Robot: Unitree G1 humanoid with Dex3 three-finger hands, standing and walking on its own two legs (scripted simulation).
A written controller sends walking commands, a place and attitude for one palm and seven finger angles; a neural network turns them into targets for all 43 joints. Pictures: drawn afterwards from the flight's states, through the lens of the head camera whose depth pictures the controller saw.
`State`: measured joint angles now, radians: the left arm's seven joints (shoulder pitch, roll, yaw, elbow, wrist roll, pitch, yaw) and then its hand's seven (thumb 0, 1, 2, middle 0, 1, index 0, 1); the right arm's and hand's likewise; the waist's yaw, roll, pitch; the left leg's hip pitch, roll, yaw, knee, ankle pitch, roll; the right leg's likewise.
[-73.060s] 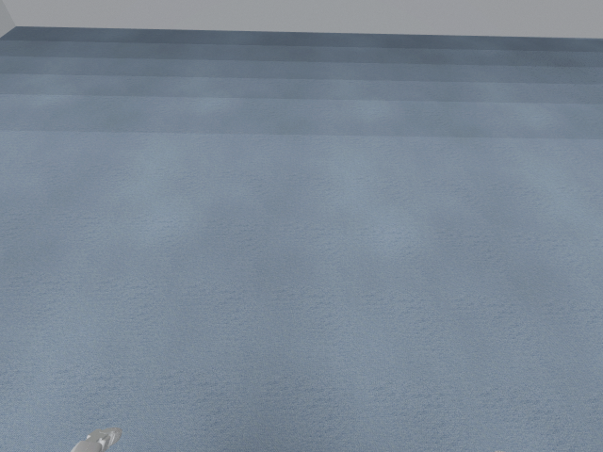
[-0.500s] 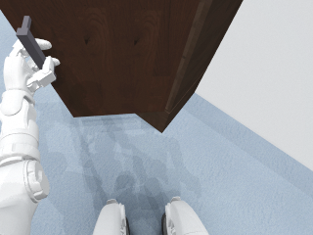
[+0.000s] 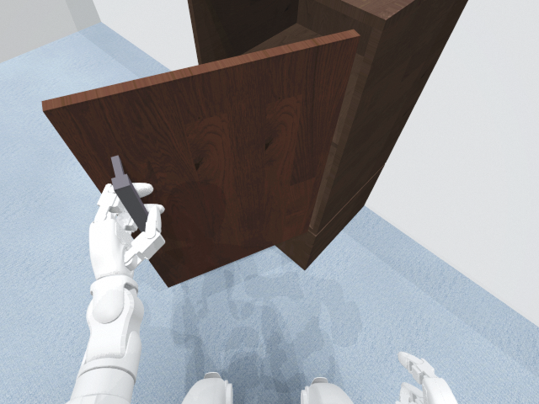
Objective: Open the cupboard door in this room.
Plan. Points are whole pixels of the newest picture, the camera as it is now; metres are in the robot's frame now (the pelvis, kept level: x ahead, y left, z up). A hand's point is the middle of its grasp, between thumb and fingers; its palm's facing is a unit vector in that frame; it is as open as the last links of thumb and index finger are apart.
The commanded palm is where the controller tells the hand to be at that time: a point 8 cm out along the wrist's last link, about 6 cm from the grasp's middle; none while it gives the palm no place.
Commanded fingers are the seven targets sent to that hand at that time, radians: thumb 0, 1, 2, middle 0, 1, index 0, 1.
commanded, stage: pull the door open along its arc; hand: left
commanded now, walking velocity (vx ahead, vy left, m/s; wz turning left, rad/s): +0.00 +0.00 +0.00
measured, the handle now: (136, 202) +0.40 +0.21 +0.04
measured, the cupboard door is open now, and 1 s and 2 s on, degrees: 67 86 89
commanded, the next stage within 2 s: open thumb and fingers to let go in 0.44 s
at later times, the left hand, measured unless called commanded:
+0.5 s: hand (209, 289) +0.27 +0.09 +0.04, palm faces +0.45 -0.89 +0.01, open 5.9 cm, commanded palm +0.21 +0.12 +0.03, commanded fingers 0.00 0.90 0.90 -0.40 -1.35 -0.40 -1.35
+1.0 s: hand (211, 285) +0.28 +0.09 +0.04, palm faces +0.44 -0.90 +0.00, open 11.5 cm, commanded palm +0.23 +0.12 +0.03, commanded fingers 0.00 -0.50 0.30 -0.28 -1.10 -0.28 -1.10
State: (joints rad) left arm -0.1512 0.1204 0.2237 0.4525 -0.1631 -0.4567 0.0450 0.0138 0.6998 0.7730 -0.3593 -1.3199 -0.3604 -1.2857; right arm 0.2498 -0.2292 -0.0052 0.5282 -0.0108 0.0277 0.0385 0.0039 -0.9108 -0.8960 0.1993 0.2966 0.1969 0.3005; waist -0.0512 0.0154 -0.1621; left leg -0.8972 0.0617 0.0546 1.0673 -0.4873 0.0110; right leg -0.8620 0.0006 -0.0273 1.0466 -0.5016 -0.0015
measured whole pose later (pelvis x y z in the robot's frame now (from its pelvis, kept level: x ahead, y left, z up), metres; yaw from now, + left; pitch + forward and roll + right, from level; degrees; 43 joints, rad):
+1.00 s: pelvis +0.00 -0.03 +0.00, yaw +4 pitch +15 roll +0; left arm 0.14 -0.07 -0.15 0.21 0.06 -0.42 0.50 0.00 -0.12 0.46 -0.33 -1.24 -0.32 -1.24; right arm 0.20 -0.19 0.00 0.57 -0.07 -0.02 0.02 0.01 -0.91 -0.90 0.20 0.30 0.20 0.30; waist 0.01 0.03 -0.15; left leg -0.85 0.03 -0.01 1.07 -0.48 -0.03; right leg -0.80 -0.02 -0.09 1.09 -0.55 -0.05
